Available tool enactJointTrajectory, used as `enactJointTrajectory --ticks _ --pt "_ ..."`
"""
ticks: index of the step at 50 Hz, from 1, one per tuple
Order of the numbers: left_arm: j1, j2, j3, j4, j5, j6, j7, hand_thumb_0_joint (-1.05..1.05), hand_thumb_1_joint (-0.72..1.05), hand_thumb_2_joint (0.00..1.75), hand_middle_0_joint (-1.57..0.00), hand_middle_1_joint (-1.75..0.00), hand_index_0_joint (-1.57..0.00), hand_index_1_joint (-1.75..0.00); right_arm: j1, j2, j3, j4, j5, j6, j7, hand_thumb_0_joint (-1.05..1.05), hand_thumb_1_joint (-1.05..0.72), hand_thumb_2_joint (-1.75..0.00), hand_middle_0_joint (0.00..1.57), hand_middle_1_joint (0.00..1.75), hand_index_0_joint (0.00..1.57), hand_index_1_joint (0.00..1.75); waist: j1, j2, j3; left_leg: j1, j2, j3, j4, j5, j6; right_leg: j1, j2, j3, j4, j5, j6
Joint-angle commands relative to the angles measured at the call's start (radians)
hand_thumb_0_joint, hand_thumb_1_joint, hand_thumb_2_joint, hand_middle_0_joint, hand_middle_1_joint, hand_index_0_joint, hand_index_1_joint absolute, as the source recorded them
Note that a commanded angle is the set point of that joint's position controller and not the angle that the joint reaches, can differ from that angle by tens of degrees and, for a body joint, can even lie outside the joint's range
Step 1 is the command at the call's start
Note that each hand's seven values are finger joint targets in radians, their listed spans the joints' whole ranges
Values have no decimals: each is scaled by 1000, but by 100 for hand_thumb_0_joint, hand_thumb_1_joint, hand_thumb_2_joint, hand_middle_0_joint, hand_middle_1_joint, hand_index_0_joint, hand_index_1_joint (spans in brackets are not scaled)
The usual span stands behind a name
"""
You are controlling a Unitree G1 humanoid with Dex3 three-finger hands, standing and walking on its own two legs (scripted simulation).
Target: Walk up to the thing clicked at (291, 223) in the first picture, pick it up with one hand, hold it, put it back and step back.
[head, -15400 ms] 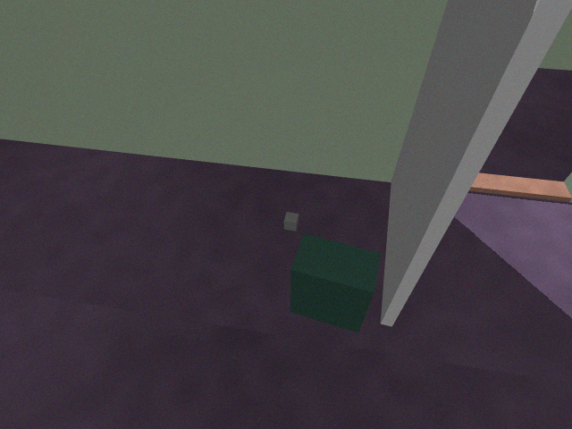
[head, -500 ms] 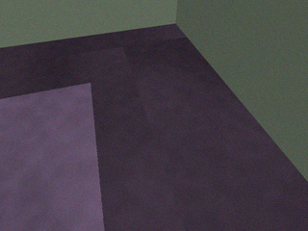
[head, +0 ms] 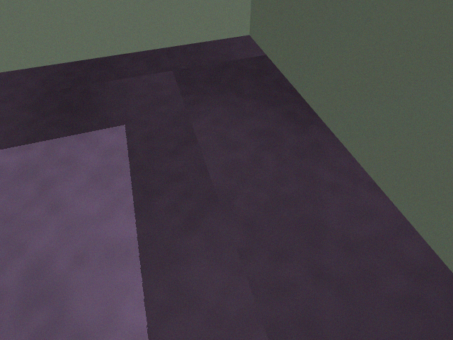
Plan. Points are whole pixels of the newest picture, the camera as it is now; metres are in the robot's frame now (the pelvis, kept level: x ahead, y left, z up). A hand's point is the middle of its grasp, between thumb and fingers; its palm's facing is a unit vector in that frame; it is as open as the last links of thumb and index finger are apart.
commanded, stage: stand
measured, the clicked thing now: out of the picture -0.24 -0.86 -0.75
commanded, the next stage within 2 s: walk up in 1.72 s
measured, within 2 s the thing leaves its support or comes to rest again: neither
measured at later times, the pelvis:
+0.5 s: pelvis +0.00 +0.00 +0.00, yaw +0 degrees
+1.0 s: pelvis +0.00 +0.01 +0.00, yaw +0 degrees
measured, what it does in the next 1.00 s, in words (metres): stands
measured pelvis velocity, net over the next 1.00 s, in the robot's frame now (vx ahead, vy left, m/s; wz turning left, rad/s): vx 0.00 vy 0.01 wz -0.01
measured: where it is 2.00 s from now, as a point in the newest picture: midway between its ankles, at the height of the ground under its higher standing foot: outside the picture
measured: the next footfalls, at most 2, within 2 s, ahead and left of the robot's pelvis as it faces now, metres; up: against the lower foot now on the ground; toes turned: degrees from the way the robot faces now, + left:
left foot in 1.98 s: +0.19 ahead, +0.18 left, +0.00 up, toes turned +6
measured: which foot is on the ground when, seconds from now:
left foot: down 0.00-1.00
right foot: down 0.00-1.00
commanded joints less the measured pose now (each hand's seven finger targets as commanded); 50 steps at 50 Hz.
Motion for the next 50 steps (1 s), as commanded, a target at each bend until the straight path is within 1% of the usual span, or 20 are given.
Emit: enactJointTrajectory --ticks 1,4,7,10,13,15,17,21,22,23,25,26,27,28,30,32,34,37,41,50 --pt "-30 214 38 -59 -5 -23 18 0 90 90 -20 -30 -20 -30 -46 -211 -31 -59 -3 -23 -11 0 -90 -90 20 30 20 30 2 8 -101 36 103 -67 -29 244 44 25 -112 94 -49 172 -22" --pt "-23 212 38 -58 -3 -22 19 0 90 90 -20 -30 -20 -30 -52 -211 -32 -61 -2 -22 -12 0 -90 -90 20 30 20 30 3 -2 -106 52 105 -66 -20 248 46 20 -113 91 -53 190 -22" --pt "-29 212 37 -59 -4 -21 18 0 90 90 -20 -30 -20 -30 -51 -209 -29 -61 -1 -22 -11 0 -90 -90 20 30 20 30 0 1 -79 39 103 -70 -36 222 42 10 -110 90 -57 148 -23" --pt "-25 211 37 -59 -2 -21 18 0 90 90 -20 -30 -20 -30 -52 -216 -31 -60 -2 -21 -10 0 -90 -90 20 30 20 30 0 3 -63 31 100 -69 -46 163 43 -9 -107 92 -72 97 -22" --pt "-27 220 38 -60 -1 -21 17 0 90 90 -20 -30 -20 -30 -49 -209 -29 -60 -2 -22 -9 0 -90 -90 20 30 20 30 -2 -3 -63 32 101 -73 -57 139 43 -9 -109 97 -72 79 -27" --pt "-26 213 37 -63 0 -21 16 0 90 90 -20 -30 -20 -30 -49 -215 -31 -61 -3 -23 -9 0 -90 -90 20 30 20 30 0 10 -72 30 102 -71 -51 151 47 -1 -110 96 -70 95 -26" --pt "-25 219 38 -66 -1 -22 17 0 90 90 -20 -30 -20 -30 -52 -213 -32 -63 -2 -24 -10 0 -90 -90 20 30 20 30 2 -1 -82 40 103 -70 -47 196 45 4 -111 94 -65 117 -25" --pt "-11 216 35 -64 -2 -24 17 0 90 90 -20 -30 -20 -30 -50 -211 -30 -63 -2 -26 -10 0 -90 -90 20 30 20 30 2 5 -95 52 104 -67 -38 220 47 9 -112 95 -63 153 -23" --pt "-11 221 35 -66 -3 -25 18 0 90 90 -20 -30 -20 -30 -49 -208 -31 -64 -3 -25 -9 0 -90 -90 20 30 20 30 3 -4 -99 60 104 -64 -32 241 47 11 -115 94 -58 179 -23" --pt "-15 218 34 -65 -2 -25 18 0 90 90 -20 -30 -20 -30 -41 -211 -30 -61 0 -24 -10 0 -90 -90 20 30 20 30 -4 -8 -91 49 103 -66 -40 219 46 9 -112 95 -64 157 -21" --pt "-14 221 34 -64 -3 -25 18 0 90 90 -20 -30 -20 -30 -43 -211 -30 -59 -1 -23 -9 0 -90 -90 20 30 20 30 -1 -8 -79 49 105 -69 -46 199 45 2 -113 96 -65 132 -22" --pt "-10 214 32 -64 0 -23 18 0 90 90 -20 -30 -20 -30 -45 -216 -31 -60 -1 -21 -10 0 -90 -90 20 30 20 30 -2 -2 -70 43 101 -66 -48 163 46 -12 -109 94 -74 105 -22" --pt "-14 218 33 -66 0 -24 18 0 90 90 -20 -30 -20 -30 -41 -215 -31 -59 -1 -21 -10 0 -90 -90 20 30 20 30 -3 -9 -71 40 104 -69 -48 160 49 -3 -111 95 -72 106 -22" --pt "-18 220 33 -67 -1 -24 18 0 90 90 -20 -30 -20 -30 -35 -207 -29 -58 -3 -19 -8 0 -90 -90 20 30 20 30 -6 -14 -58 29 98 -67 -58 139 44 -17 -109 94 -76 76 -23" --pt "-8 217 31 -64 1 -23 18 0 90 90 -20 -30 -20 -30 -44 -215 -32 -59 -4 -18 -7 0 -90 -90 20 30 20 30 -1 -4 -50 27 98 -71 -58 95 46 -27 -108 95 -85 38 -23" --pt "-9 221 31 -67 2 -25 18 0 90 90 -20 -30 -20 -30 -41 -216 -35 -59 -2 -17 -7 0 -90 -90 20 30 20 30 -3 -12 -63 34 98 -69 -48 119 48 -17 -114 100 -86 61 -25" --pt "-1 221 31 -63 1 -25 17 0 90 90 -20 -30 -20 -30 -37 -212 -32 -56 -3 -16 -5 0 -90 -90 20 30 20 30 -6 -1 -43 21 93 -70 -60 67 46 -28 -110 101 -91 31 -26" --pt "-1 221 32 -67 -1 -26 17 0 90 90 -20 -30 -20 -30 -32 -211 -32 -57 -1 -19 -4 0 -90 -90 20 30 20 30 -3 3 -57 26 96 -72 -54 116 50 -14 -113 102 -84 71 -25" --pt "1 223 33 -70 -2 -25 17 0 90 90 -20 -30 -20 -30 -30 -208 -30 -60 -4 -21 -6 0 -90 -90 20 30 20 30 -1 8 -63 28 99 -71 -52 157 45 -8 -111 98 -74 90 -25" --pt "5 221 30 -71 0 -22 17 0 90 90 -20 -30 -20 -30 -27 -214 -30 -59 -2 -21 -9 0 -90 -90 20 30 20 30 -2 3 -69 34 103 -72 -51 166 49 2 -112 97 -67 102 -25"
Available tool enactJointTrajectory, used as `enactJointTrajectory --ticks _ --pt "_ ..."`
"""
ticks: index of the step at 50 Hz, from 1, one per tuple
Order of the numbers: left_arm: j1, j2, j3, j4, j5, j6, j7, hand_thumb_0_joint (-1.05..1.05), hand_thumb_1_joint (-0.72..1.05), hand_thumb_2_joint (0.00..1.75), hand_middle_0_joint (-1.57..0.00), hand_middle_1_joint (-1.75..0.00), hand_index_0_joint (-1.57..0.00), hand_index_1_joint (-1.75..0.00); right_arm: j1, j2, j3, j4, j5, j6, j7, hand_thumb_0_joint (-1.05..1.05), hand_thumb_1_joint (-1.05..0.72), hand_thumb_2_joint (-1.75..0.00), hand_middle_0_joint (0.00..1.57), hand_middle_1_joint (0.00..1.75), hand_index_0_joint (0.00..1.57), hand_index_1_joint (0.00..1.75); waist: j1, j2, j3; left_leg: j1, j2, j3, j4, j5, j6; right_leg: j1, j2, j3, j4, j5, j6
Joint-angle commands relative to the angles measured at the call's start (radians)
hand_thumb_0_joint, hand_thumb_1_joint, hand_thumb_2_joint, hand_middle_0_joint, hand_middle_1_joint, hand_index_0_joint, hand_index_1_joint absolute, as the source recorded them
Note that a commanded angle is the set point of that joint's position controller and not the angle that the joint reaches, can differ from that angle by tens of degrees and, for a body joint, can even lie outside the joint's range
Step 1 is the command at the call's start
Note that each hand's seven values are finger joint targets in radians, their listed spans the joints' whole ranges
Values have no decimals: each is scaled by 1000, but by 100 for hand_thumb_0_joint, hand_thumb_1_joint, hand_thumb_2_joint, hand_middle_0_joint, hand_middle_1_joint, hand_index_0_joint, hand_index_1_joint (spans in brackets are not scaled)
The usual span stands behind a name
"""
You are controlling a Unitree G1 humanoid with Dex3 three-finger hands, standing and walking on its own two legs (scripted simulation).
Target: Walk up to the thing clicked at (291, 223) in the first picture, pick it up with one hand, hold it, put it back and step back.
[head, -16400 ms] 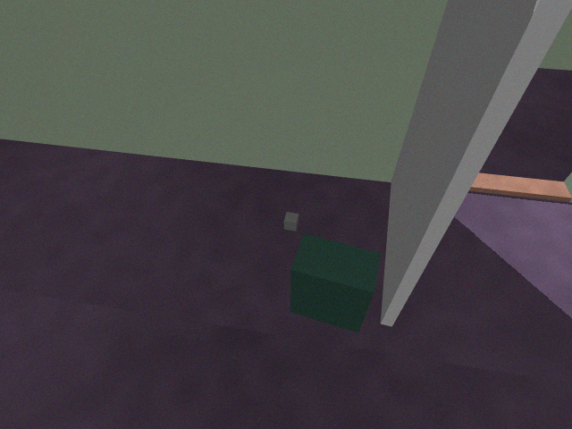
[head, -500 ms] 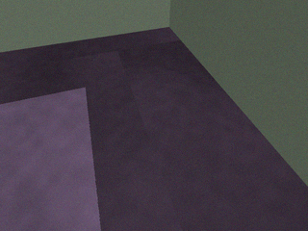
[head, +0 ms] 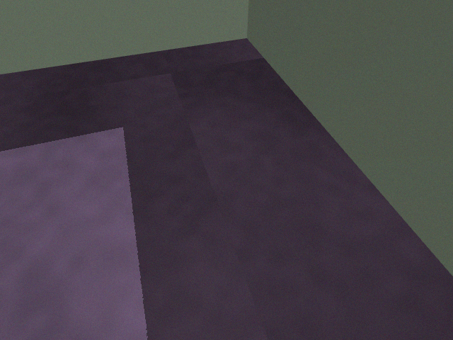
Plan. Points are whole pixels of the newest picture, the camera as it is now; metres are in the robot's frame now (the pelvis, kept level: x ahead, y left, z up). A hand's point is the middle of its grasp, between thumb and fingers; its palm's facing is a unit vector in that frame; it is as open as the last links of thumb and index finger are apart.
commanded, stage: stand
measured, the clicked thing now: out of the picture -0.23 -0.87 -0.75
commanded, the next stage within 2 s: walk up in 0.72 s
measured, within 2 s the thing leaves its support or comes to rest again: neither
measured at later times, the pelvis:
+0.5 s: pelvis +0.01 +0.00 +0.00, yaw +0 degrees
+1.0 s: pelvis +0.07 +0.04 -0.02, yaw +3 degrees
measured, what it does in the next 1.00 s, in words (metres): steps on the spot: left foot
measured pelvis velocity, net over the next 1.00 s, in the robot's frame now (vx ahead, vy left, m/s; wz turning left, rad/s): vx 0.07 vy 0.04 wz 0.05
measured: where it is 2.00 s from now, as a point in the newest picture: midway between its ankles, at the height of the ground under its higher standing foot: (232, 276)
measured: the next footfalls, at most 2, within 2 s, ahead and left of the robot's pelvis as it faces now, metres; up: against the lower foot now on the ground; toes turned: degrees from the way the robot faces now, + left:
left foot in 0.98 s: +0.19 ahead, +0.17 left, +0.00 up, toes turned +6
right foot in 1.44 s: +0.41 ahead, -0.11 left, +0.00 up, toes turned -5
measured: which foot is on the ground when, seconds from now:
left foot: down 0.00-0.78, up 0.80-0.96, down 0.98-1.00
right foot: down 0.00-1.00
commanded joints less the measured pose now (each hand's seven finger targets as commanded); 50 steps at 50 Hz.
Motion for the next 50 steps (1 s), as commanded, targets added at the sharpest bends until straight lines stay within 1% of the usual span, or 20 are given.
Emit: enactJointTrajectory --ticks 1,6,12,17,23,27,35,36,37,38,39,40,41,42,44,46,47,48,49,50 --pt "-29 214 40 -56 -4 -23 19 0 90 90 -20 -30 -20 -30 -40 -217 -33 -59 -3 -20 -11 0 -90 -90 20 30 20 30 -2 11 -59 16 107 -83 -43 147 36 -8 -102 86 -55 82 -33" --pt "-25 212 38 -57 -4 -24 19 0 90 90 -20 -30 -20 -30 -45 -217 -33 -62 -2 -23 -11 0 -90 -90 20 30 20 30 0 7 -71 32 110 -81 -34 193 37 0 -103 83 -48 117 -32" --pt "-26 214 39 -56 -2 -21 20 0 90 90 -20 -30 -20 -30 -50 -219 -36 -64 -3 -18 -11 0 -90 -90 20 30 20 30 -2 6 -46 13 104 -85 -48 114 37 -17 -101 83 -59 58 -33" --pt "-25 217 40 -62 -5 -22 20 0 90 90 -20 -30 -20 -30 -45 -214 -35 -66 -4 -22 -11 0 -90 -90 20 30 20 30 0 8 -75 36 111 -81 -32 191 38 0 -108 84 -43 113 -37" --pt "-21 212 37 -61 -3 -23 20 0 90 90 -20 -30 -20 -30 -43 -217 -35 -64 -2 -21 -11 0 -90 -90 20 30 20 30 -1 -2 -63 37 109 -78 -31 173 39 -7 -106 84 -53 107 -34" --pt "-24 212 37 -64 -4 -26 22 0 90 90 -20 -30 -20 -30 -45 -217 -35 -69 -2 -20 -12 0 -90 -90 20 30 20 30 -5 3 -77 44 108 -74 -20 220 38 3 -108 83 -50 165 -31" --pt "-21 217 39 -58 -4 -22 21 0 90 90 -20 -30 -20 -30 -42 -214 -33 -69 -1 -17 -11 0 -90 -90 20 30 20 30 -3 3 -55 28 108 -80 -36 161 38 -3 -104 82 -54 97 -34" --pt "47 307 108 -109 13 -38 -7 0 90 90 -20 -30 -20 -30 10 -290 -101 -122 -17 -30 15 0 -90 -90 20 30 20 30 11 -22 -150 5 55 -74 41 -372 107 48 -58 54 24 -360 -84" --pt "59 307 114 -103 25 -40 -15 0 90 90 -20 -30 -20 -30 -7 -294 -109 -127 -26 -30 25 0 -90 -90 20 30 20 30 29 -17 -79 -152 57 -82 71 -504 112 44 -97 112 31 -502 -115" --pt "79 317 126 -102 27 -41 -18 0 90 90 -20 -30 -20 -30 -72 -282 -105 -153 -28 -27 32 0 -90 -90 20 30 20 30 62 -40 4 -325 23 -26 124 -489 83 84 -140 177 -38 -586 -142" --pt "125 349 142 -106 28 -45 -18 0 90 90 -20 -30 -20 -30 -142 -250 -102 -193 -28 -25 39 0 -90 -90 20 30 20 30 103 -149 58 -463 -17 69 307 -344 61 135 -257 307 -162 -633 -194" --pt "135 371 153 -126 32 -54 -13 0 90 90 -20 -30 -20 -30 -157 -240 -104 -214 -37 -30 39 0 -90 -90 20 30 20 30 123 -166 102 -569 21 55 443 -295 46 156 -378 410 -233 -574 -258" --pt "126 359 153 -138 33 -61 -13 0 90 90 -20 -30 -20 -30 -151 -242 -110 -215 -35 -37 40 0 -90 -90 20 30 20 30 118 -109 140 -606 53 15 447 -292 37 172 -400 409 -222 -428 -287" --pt "132 352 155 -142 33 -64 -15 0 90 90 -20 -30 -20 -30 -143 -243 -113 -220 -30 -45 45 0 -90 -90 20 30 20 30 112 -96 147 -586 70 -6 428 -290 43 171 -383 391 -209 -333 -292" --pt "80 337 149 -168 35 -67 -18 0 90 90 -20 -30 -20 -30 -86 -233 -117 -222 -27 -54 62 0 -90 -90 20 30 20 30 65 -110 99 -454 87 5 365 -298 45 120 -292 255 -175 -321 -247" --pt "-16 342 144 -217 40 -65 -29 0 90 90 -20 -30 -20 -30 4 -230 -131 -209 -24 -55 76 0 -90 -90 20 30 20 30 4 -192 85 -246 85 40 281 -235 49 -53 -245 155 -146 -341 -211" --pt "-68 334 139 -234 36 -62 -34 0 90 90 -20 -30 -20 -30 89 -230 -143 -190 -24 -56 75 0 -90 -90 20 30 20 30 -52 -189 74 -101 74 68 219 -138 42 -153 -210 96 -83 -317 -186" --pt "-96 313 131 -251 31 -59 -37 0 90 90 -20 -30 -20 -30 201 -234 -157 -159 -26 -59 67 0 -90 -90 20 30 20 30 -110 -133 36 74 40 107 154 -18 28 -244 -164 23 52 -246 -161" --pt "-36 260 115 -250 27 -54 -41 0 90 90 -20 -30 -20 -30 326 -280 -183 -115 -32 -63 54 0 -90 -90 20 30 20 30 -153 48 -61 326 12 89 152 -12 30 -362 -105 -30 319 -169 -134" --pt "38 176 90 -244 15 -49 -43 0 90 90 -20 -30 -20 -30 424 -361 -211 -102 -46 -63 36 0 -90 -90 20 30 20 30 -188 332 -94 418 129 -135 17 -304 81 -540 30 -84 649 -368 -96"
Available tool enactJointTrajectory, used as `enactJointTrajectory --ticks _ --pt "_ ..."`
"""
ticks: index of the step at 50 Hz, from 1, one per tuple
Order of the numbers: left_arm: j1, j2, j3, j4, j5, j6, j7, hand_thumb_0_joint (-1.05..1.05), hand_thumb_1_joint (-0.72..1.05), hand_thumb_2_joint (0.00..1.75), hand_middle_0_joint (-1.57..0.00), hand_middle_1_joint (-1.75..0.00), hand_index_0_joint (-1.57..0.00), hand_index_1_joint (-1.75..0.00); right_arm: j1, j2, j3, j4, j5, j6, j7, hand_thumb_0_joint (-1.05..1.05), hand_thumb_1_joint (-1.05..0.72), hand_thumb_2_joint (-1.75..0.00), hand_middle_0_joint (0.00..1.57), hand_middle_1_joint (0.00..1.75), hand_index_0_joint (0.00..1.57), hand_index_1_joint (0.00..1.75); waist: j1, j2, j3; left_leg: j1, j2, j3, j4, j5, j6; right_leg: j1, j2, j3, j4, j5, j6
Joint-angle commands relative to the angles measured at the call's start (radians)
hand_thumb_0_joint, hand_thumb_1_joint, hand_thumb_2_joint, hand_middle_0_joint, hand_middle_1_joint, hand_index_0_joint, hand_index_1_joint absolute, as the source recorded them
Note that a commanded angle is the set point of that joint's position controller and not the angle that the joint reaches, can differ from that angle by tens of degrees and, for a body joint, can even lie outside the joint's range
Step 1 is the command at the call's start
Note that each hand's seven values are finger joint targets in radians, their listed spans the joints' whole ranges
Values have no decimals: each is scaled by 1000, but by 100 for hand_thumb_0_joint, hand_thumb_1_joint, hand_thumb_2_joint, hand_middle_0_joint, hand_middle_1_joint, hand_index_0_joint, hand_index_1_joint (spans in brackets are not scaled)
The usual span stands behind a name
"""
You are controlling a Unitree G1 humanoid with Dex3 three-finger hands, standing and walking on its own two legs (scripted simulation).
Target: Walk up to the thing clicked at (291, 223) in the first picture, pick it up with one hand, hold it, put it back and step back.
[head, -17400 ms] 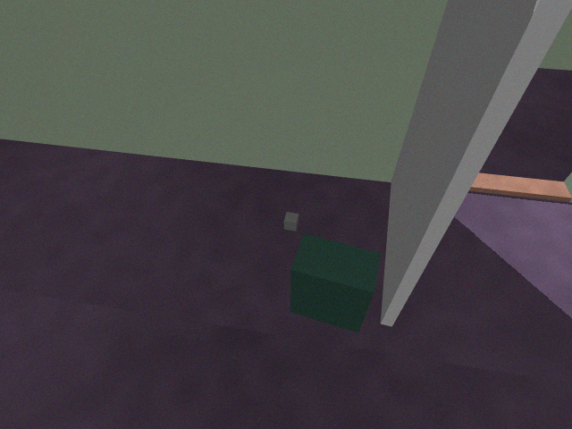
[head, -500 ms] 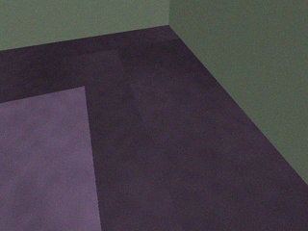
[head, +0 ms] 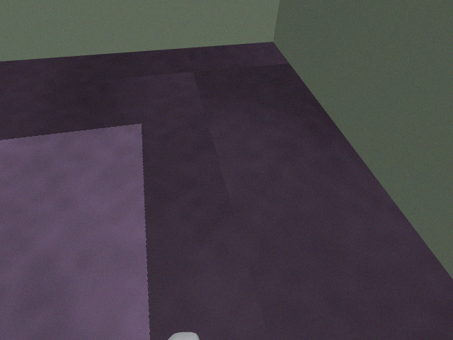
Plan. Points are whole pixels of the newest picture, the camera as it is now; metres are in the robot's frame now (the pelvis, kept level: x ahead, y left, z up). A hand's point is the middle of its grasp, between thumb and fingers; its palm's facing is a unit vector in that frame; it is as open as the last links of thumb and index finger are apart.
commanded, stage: walk up
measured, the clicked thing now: out of the picture -0.35 -0.90 -0.73
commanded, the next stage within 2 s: none
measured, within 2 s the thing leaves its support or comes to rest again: neither
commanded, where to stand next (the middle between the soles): +0.78 -0.09 m, yaw -3 degrees
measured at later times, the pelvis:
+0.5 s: pelvis +0.21 -0.04 -0.01, yaw -3 degrees
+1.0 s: pelvis +0.44 -0.03 -0.01, yaw -3 degrees
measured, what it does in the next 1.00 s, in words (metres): walks ahead: right foot, then left foot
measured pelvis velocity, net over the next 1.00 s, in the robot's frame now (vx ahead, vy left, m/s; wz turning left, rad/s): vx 0.44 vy -0.03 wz -0.05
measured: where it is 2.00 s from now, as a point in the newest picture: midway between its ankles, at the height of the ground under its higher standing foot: (256, 229)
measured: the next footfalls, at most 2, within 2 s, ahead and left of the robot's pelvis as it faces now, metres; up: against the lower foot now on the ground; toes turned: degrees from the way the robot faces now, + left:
right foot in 0.44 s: +0.33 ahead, -0.17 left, +0.00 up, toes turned -8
left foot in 0.88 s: +0.55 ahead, +0.07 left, +0.00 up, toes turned +2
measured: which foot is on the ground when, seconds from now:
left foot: down 0.00-0.46, up 0.48-0.86, down 0.88-1.00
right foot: down 0.00-0.00, up 0.02-0.42, down 0.44-0.92, up 0.94-1.00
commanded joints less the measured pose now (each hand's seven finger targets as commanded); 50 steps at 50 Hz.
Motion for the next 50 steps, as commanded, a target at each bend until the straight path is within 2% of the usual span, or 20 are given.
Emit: enactJointTrajectory --ticks 1,3,5,11,19,22,23,24,25,26,28,30,35,39,43,44,45,46,47,50 --pt "-67 78 -3 -156 -28 -25 9 0 90 90 -20 -30 -20 -30 278 -348 -103 -25 -28 -33 -43 0 -90 -90 20 30 20 30 -193 351 -109 510 289 -697 -418 -624 128 -710 179 143 685 -208 -59" --pt "-59 192 11 -148 -41 -16 15 0 90 90 -20 -30 -20 -30 61 -353 -86 -105 7 -32 -38 0 -90 -90 20 30 20 30 -102 178 3 251 363 -682 -472 -690 233 -625 49 231 702 -82 -75" --pt "14 204 21 -95 -49 -22 9 0 90 90 -20 -30 -20 -30 -9 -261 -56 -143 6 -45 -39 0 -90 -90 20 30 20 30 -42 130 34 218 271 -444 -399 -457 191 -585 15 251 646 37 -60" --pt "-16 181 18 -127 -36 -21 -20 0 90 90 -20 -30 -20 -30 33 -239 -44 -164 16 -69 -38 0 -90 -90 20 30 20 30 -49 139 96 158 233 -196 -449 -241 202 -539 -17 168 379 170 6" --pt "-136 149 21 -182 -29 -39 -33 0 90 90 -20 -30 -20 -30 79 -244 -43 -195 15 -58 -37 0 -90 -90 20 30 20 30 -76 103 62 177 183 -67 -311 -12 173 -381 24 27 138 273 -27" --pt "81 189 49 -133 -30 -60 -8 0 90 90 -20 -30 -20 -30 91 -195 -22 -215 19 -48 -45 0 -90 -90 20 30 20 30 43 -49 -105 146 108 25 129 268 108 -33 67 24 38 227 -63" --pt "194 261 78 -117 -24 -69 7 0 90 90 -20 -30 -20 -30 144 -136 1 -225 23 -48 -45 0 -90 -90 20 30 20 30 80 -238 -180 -9 18 79 399 102 71 125 -53 217 -40 66 -93" --pt "193 334 87 -137 -33 -73 17 0 90 90 -20 -30 -20 -30 180 -115 14 -240 34 -44 -46 0 -90 -90 20 30 20 30 54 -340 -162 -264 -110 56 557 -267 28 223 -285 681 -194 5 -198" --pt "154 338 87 -152 -47 -70 19 0 90 90 -20 -30 -20 -30 138 -204 -3 -217 26 -37 -58 0 -90 -90 20 30 20 30 63 -250 -126 -273 -40 -30 623 -311 27 159 -342 755 -192 64 -278" --pt "117 303 78 -168 -61 -63 25 0 90 90 -20 -30 -20 -30 104 -220 -9 -208 24 -38 -60 0 -90 -90 20 30 20 30 51 -169 -69 -266 -6 -78 659 -275 26 58 -320 677 -188 144 -292" --pt "46 236 51 -193 -62 -69 35 0 90 90 -20 -30 -20 -30 110 -176 -3 -185 45 -33 -51 0 -90 -90 20 30 20 30 1 -104 -8 -203 14 -129 621 -176 40 -85 -207 384 -157 315 -217" --pt "19 210 42 -207 -60 -75 34 0 90 90 -20 -30 -20 -30 157 -156 3 -183 40 -24 -37 0 -90 -90 20 30 20 30 -33 -155 5 -146 18 -93 536 -104 32 -163 -144 265 -174 371 -193" --pt "22 218 41 -254 -45 -88 30 0 90 90 -20 -30 -20 -30 53 -138 -1 -226 19 -18 -12 0 -90 -90 20 30 20 30 -11 -122 40 -182 38 -34 254 -48 -22 -168 -150 171 -206 353 -236" --pt "48 224 37 -267 -42 -80 22 0 90 90 -20 -30 -20 -30 -24 -124 -5 -253 13 -36 -4 0 -90 -90 20 30 20 30 15 -110 26 -77 22 20 42 45 -9 -158 -142 131 -129 449 -205" --pt "12 222 25 -288 -45 -70 24 0 90 90 -20 -30 -20 -30 127 -164 -33 -205 7 -46 -13 0 -90 -90 20 30 20 30 -84 -2 -70 242 -32 61 -40 105 39 -262 -114 96 78 422 -160" --pt "40 177 6 -291 -48 -67 27 0 90 90 -20 -30 -20 -30 235 -212 -52 -178 -3 -52 -24 0 -90 -90 20 30 20 30 -135 107 -134 390 -15 12 -65 28 73 -335 -48 48 299 422 -133" --pt "89 101 -16 -298 -58 -65 28 0 90 90 -20 -30 -20 -30 311 -294 -76 -179 -22 -56 -35 0 -90 -90 20 30 20 30 -156 330 -181 510 190 -309 -151 -141 140 -522 58 6 565 177 -80" --pt "121 119 -13 -283 -59 -52 32 0 90 90 -20 -30 -20 -30 277 -320 -75 -217 -6 -58 -44 0 -90 -90 20 30 20 30 -130 259 -146 485 356 -682 -311 -347 198 -646 152 104 675 -108 -63" --pt "123 221 10 -262 -55 -42 45 0 90 90 -20 -30 -20 -30 228 -340 -82 -229 24 -56 -42 0 -90 -90 20 30 20 30 -126 195 -131 452 403 -728 -327 -377 268 -643 88 182 749 -117 -75" --pt "108 196 5 -221 -61 -47 37 0 90 90 -20 -30 -20 -30 137 -228 -31 -252 38 -62 -55 0 -90 -90 20 30 20 30 -69 107 -4 263 255 -338 -309 63 144 -576 44 237 686 54 -57"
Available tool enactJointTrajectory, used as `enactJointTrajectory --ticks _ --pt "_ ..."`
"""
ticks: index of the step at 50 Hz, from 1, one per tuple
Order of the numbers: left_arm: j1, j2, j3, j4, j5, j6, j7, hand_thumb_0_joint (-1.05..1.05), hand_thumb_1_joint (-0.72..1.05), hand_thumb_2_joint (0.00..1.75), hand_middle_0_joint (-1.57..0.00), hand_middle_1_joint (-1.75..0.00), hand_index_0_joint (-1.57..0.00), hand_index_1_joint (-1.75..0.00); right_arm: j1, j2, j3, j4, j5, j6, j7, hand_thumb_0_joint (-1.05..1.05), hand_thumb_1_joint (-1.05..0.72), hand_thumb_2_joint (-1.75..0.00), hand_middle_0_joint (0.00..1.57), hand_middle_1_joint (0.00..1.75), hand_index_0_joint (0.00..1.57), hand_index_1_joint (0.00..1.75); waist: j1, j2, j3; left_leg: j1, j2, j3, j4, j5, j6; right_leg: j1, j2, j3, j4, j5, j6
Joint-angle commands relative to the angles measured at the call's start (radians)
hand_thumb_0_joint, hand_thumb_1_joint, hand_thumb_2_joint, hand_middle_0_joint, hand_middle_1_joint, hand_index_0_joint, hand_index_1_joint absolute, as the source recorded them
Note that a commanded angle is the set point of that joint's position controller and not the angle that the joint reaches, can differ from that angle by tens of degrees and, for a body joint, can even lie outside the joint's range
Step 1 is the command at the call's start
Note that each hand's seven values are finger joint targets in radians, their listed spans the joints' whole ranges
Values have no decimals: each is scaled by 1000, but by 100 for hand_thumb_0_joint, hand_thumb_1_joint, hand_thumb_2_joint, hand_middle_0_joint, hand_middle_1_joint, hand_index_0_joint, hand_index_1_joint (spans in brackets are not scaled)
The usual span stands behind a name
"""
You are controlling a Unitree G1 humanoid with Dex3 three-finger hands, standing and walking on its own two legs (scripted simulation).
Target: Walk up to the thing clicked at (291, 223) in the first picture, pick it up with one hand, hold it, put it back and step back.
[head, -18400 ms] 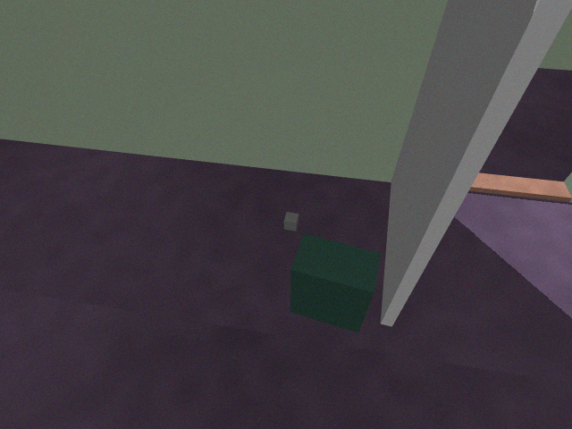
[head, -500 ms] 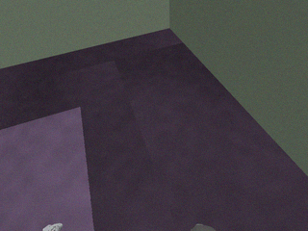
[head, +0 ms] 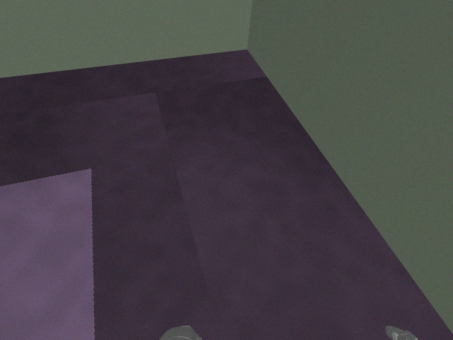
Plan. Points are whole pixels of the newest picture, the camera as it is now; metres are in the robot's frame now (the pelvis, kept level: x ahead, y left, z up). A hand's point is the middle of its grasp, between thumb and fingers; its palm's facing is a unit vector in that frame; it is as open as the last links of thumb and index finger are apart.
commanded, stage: walk up
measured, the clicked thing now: out of the picture -0.74 -0.90 -0.73
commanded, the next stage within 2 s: stand in 1.76 s
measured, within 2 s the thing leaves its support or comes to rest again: neither
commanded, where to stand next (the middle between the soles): +0.35 -0.04 m, yaw +0 degrees
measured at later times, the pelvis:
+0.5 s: pelvis +0.18 -0.08 +0.01, yaw -1 degrees
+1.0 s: pelvis +0.27 -0.05 +0.00, yaw +2 degrees
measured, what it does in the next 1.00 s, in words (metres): walks ahead: right foot, then left foot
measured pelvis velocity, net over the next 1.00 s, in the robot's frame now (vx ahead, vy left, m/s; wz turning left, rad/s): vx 0.27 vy -0.05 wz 0.03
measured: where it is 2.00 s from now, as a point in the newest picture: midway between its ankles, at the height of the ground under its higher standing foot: (238, 311)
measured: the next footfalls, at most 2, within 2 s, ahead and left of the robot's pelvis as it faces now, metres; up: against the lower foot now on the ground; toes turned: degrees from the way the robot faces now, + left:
right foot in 0.34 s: +0.32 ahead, -0.18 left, +0.00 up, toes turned -1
left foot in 0.86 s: +0.39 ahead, +0.07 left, +0.00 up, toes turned +2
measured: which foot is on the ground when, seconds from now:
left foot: down 0.00-0.38, up 0.40-0.84, down 0.86-1.00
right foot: up 0.00-0.32, down 0.34-1.00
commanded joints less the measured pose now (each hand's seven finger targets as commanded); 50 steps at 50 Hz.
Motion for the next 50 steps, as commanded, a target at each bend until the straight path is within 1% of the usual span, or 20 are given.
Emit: enactJointTrajectory --ticks 1,4,8,12,16,18,19,20,21,24,26,27,32,38,42,43,44,45,48,50 --pt "71 204 66 -57 -21 -37 12 0 90 90 -20 -30 -20 -30 105 -262 -60 -54 21 -28 -31 0 -90 -90 20 30 20 30 -22 161 -33 230 253 -309 -362 206 95 -254 -52 101 39 121 5" --pt "75 185 66 -54 -15 -26 1 0 90 90 -20 -30 -20 -30 95 -255 -60 -67 14 -36 -32 0 -90 -90 20 30 20 30 -14 191 -51 212 219 -194 -359 279 131 -216 -54 58 -19 188 33" --pt "-17 176 68 -90 -5 -23 -20 0 90 90 -20 -30 -20 -30 87 -278 -66 -85 6 -33 -28 0 -90 -90 20 30 20 30 -30 208 7 200 230 -169 -414 94 179 -262 -92 8 -207 232 59" --pt "-92 163 73 -103 2 -37 -34 0 90 90 -20 -30 -20 -30 94 -286 -66 -89 3 -24 -21 0 -90 -90 20 30 20 30 -42 188 8 177 207 -126 -368 46 164 -168 -90 -34 -409 294 45" --pt "2 172 88 -50 6 -54 -24 0 90 90 -20 -30 -20 -30 50 -280 -60 -111 6 -5 -20 0 -90 -90 20 30 20 30 26 128 -46 54 208 -127 -209 -45 129 97 -42 -76 -512 319 23" --pt "160 263 127 -11 13 -75 2 0 90 90 -20 -30 -20 -30 127 -179 -23 -111 4 -2 -18 0 -90 -90 20 30 20 30 93 -168 -164 -50 71 -11 229 -39 71 339 -103 60 -653 120 -3" --pt "163 326 137 -36 13 -84 16 0 90 90 -20 -30 -20 -30 180 -116 1 -118 9 4 -15 0 -90 -90 20 30 20 30 76 -311 -159 -218 -49 -30 433 -277 7 377 -331 465 -782 3 -49" --pt "136 349 136 -41 -1 -79 13 0 90 90 -20 -30 -20 -30 161 -229 -29 -90 9 18 -27 0 -90 -90 20 30 20 30 80 -209 -119 -262 -45 -102 520 -285 -4 318 -408 633 -845 -32 -133" --pt "90 344 131 -64 -8 -74 14 0 90 90 -20 -30 -20 -30 146 -266 -39 -73 6 22 -35 0 -90 -90 20 30 20 30 62 -174 -71 -260 -2 -138 549 -272 -4 238 -416 632 -839 -16 -175" --pt "0 246 102 -81 -23 -79 27 0 90 90 -20 -30 -20 -30 168 -230 -32 -15 28 33 -25 0 -90 -90 20 30 20 30 1 -94 -5 -200 33 -212 471 -106 -8 127 -261 263 -822 229 -51" --pt "-3 230 93 -82 -17 -86 28 0 90 90 -20 -30 -20 -30 186 -212 -30 -3 17 44 -14 0 -90 -90 20 30 20 30 -8 -110 -11 -147 15 -181 434 -40 -14 82 -216 163 -827 338 -48" --pt "1 231 95 -94 -10 -91 27 0 90 90 -20 -30 -20 -30 184 -209 -33 -4 14 49 -9 0 -90 -90 20 30 20 30 -5 -108 -16 -143 6 -175 426 -28 -23 79 -221 148 -834 347 -83" --pt "10 226 96 -112 0 -91 35 0 90 90 -20 -30 -20 -30 97 -204 -44 -23 1 59 1 0 -90 -90 20 30 20 30 13 -65 22 -203 15 -191 249 36 -56 105 -239 94 -877 250 -86" --pt "-5 201 72 -103 0 -71 50 0 90 90 -20 -30 -20 -30 27 -151 -19 -17 -10 43 -14 0 -90 -90 20 30 20 30 33 -67 -46 4 14 -88 6 81 -42 102 -243 -25 -662 772 -125" --pt "-37 170 49 -101 -16 -48 57 0 90 90 -20 -30 -20 -30 103 -205 -32 21 -19 30 -36 0 -90 -90 20 30 20 30 -35 53 -135 234 15 -108 -201 283 35 41 -159 -62 -372 594 -40" --pt "10 120 32 -104 -27 -45 57 0 90 90 -20 -30 -20 -30 113 -273 -47 17 -24 25 -47 0 -90 -90 20 30 20 30 -24 228 -187 316 181 -319 -214 452 89 -52 -72 -89 -229 375 11" --pt "49 91 21 -85 -40 -29 59 0 90 90 -20 -30 -20 -30 52 -278 -39 -14 -17 23 -52 0 -90 -90 20 30 20 30 6 261 -193 325 291 -511 -244 458 173 -140 24 -53 -179 -91 28" --pt "68 139 32 -58 -35 -11 70 0 90 90 -20 -30 -20 -30 23 -295 -41 -13 4 28 -51 0 -90 -90 20 30 20 30 7 240 -205 275 340 -514 -239 362 255 -81 -23 -21 -131 -168 24" --pt "-8 168 36 -13 -25 -4 63 0 90 90 -20 -30 -20 -30 -64 -233 -19 -15 -4 49 -56 0 -90 -90 20 30 20 30 1 217 -137 119 204 -344 -264 170 162 -38 -42 13 -227 -106 24" --pt "12 163 34 11 -23 -5 62 0 90 90 -20 -30 -20 -30 -92 -242 -19 -9 -4 56 -55 0 -90 -90 20 30 20 30 4 260 -124 107 174 -313 -260 84 138 -28 -33 -27 -324 -11 32"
